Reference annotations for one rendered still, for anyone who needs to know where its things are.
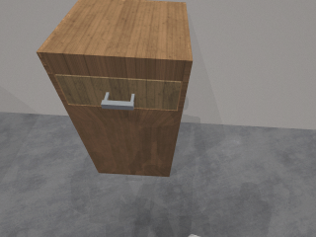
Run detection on handle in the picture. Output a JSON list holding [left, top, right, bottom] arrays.
[[101, 92, 135, 111]]

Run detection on cabinet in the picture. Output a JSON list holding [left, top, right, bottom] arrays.
[[37, 0, 193, 177]]

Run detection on drawer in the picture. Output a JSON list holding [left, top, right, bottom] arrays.
[[55, 74, 181, 110]]

